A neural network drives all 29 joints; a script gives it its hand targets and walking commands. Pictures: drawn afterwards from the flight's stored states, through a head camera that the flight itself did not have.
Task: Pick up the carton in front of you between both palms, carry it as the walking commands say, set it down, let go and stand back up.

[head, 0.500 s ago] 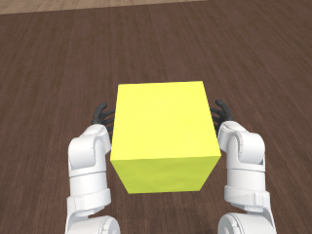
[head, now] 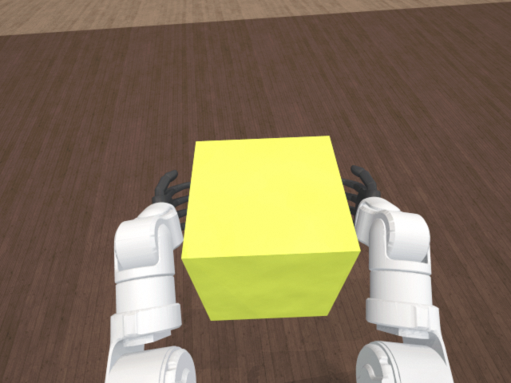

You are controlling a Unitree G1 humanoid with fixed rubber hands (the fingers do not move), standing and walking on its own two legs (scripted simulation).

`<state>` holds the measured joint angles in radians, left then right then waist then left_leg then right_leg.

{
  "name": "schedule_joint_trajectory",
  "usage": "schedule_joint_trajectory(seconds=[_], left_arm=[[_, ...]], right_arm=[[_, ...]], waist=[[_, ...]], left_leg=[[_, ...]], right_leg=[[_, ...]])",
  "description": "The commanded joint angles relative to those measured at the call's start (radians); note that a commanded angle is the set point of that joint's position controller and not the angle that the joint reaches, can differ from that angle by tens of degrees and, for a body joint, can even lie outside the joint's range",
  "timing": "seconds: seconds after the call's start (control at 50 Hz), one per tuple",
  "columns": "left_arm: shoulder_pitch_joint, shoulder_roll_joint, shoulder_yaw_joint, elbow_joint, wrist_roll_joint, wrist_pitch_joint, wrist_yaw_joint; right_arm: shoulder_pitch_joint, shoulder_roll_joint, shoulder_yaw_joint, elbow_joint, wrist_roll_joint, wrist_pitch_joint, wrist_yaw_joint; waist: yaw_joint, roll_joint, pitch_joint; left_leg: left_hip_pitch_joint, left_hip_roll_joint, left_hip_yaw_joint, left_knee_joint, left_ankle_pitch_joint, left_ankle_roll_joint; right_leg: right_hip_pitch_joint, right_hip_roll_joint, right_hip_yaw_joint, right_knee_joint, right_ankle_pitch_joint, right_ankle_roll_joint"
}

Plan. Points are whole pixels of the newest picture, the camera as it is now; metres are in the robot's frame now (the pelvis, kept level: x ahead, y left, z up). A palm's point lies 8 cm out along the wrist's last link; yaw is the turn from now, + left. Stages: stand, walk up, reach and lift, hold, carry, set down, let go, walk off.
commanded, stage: carry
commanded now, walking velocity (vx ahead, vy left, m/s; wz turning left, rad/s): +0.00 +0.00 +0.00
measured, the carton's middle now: (266, 234) +0.34 +0.00 +0.05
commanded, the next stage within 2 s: none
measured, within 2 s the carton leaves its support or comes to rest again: neither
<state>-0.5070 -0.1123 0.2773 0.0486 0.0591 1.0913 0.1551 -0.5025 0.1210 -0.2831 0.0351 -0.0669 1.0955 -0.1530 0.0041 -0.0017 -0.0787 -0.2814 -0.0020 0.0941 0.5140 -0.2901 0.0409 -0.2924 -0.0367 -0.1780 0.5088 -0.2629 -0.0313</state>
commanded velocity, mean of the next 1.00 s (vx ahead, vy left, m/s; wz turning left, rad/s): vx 0.00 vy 0.00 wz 0.00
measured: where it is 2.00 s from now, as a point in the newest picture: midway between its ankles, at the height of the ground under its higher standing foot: outside the picture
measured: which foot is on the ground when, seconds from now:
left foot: down 0.00-1.00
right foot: down 0.00-1.00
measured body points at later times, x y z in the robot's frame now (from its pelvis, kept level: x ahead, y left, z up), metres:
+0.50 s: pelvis -0.01 -0.01 +0.00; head -0.03 -0.01 +0.45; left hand +0.33 +0.15 +0.11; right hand +0.33 -0.16 +0.11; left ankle +0.01 +0.09 -0.74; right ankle +0.02 -0.09 -0.74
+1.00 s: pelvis -0.02 -0.01 +0.00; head -0.04 -0.01 +0.45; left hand +0.32 +0.14 +0.11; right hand +0.32 -0.16 +0.11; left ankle +0.01 +0.09 -0.74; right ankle +0.02 -0.09 -0.74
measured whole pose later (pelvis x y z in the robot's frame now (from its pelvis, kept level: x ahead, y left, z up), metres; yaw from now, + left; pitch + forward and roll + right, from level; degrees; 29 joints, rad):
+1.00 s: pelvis -0.02 -0.01 +0.00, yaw +0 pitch +1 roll +0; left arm -0.51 -0.11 0.28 0.05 0.06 1.09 0.16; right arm -0.51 0.12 -0.28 0.03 -0.07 1.10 -0.15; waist 0.00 0.00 -0.08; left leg -0.31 0.01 0.09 0.51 -0.26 0.03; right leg -0.32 -0.03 -0.18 0.50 -0.23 -0.05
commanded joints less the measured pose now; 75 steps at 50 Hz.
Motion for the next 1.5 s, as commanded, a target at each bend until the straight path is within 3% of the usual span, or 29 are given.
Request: schedule_joint_trajectory(seconds=[0.0, 1.48], left_arm=[[-0.618, -0.790, -0.589, -0.077, -0.187, -0.014, -0.019], [-0.617, -0.783, -0.580, -0.072, -0.184, -0.011, -0.022]], right_arm=[[-0.611, 0.768, 0.578, -0.055, 0.170, -0.014, 0.012], [-0.613, 0.771, 0.578, -0.053, 0.168, -0.009, 0.010]], waist=[[0.000, 0.004, -0.322], [0.003, -0.003, -0.330]], left_leg=[[0.072, 0.138, -0.129, -0.070, 0.189, 0.021], [0.060, 0.132, -0.120, -0.066, 0.141, 0.008]], right_leg=[[0.137, -0.133, 0.143, -0.067, 0.145, -0.013], [0.114, -0.141, 0.160, -0.099, 0.126, -0.024]])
